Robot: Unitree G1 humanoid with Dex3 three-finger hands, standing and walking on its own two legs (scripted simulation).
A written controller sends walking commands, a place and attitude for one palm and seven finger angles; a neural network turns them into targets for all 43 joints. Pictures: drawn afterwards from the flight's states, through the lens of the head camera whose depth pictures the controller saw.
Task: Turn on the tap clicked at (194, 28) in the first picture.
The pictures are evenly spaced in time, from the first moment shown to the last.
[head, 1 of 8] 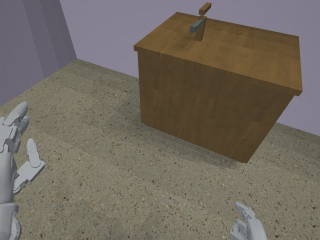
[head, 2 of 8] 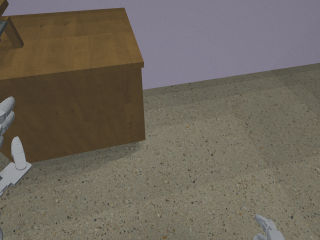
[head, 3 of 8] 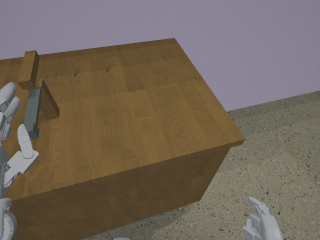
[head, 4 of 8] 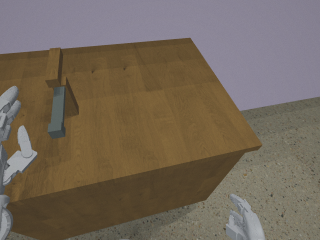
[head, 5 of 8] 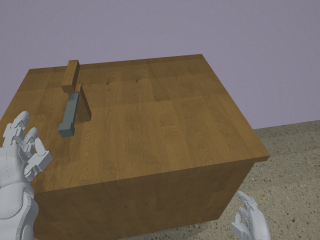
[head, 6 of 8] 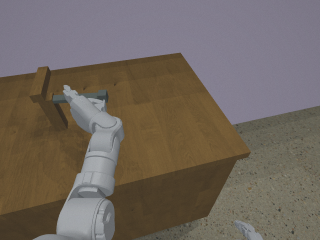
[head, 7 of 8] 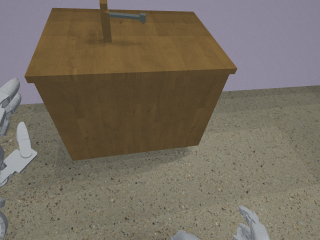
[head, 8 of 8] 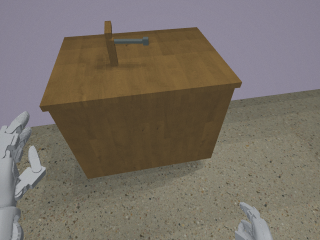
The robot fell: no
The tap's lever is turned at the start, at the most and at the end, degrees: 0 80 80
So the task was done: yes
